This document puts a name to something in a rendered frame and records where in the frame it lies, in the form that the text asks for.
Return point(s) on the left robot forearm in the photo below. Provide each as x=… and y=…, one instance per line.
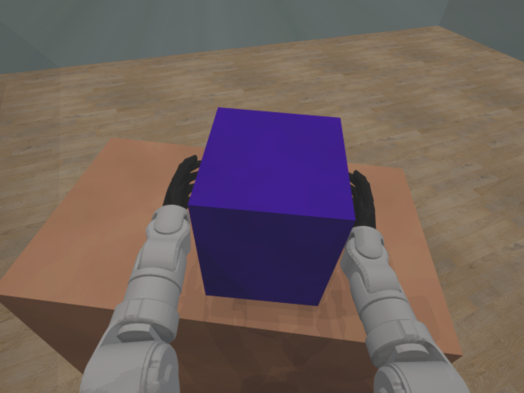
x=149, y=309

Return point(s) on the right robot forearm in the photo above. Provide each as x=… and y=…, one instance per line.
x=393, y=332

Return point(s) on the pedestal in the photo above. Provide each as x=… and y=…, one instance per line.
x=66, y=284

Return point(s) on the carton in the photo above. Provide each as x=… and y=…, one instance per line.
x=271, y=208

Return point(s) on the left robot hand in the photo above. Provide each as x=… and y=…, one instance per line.
x=179, y=188

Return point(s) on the robot left upper arm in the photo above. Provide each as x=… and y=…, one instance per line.
x=133, y=367

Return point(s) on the robot right upper arm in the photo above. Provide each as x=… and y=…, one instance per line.
x=418, y=377

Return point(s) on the right robot hand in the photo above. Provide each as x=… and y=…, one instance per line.
x=362, y=201

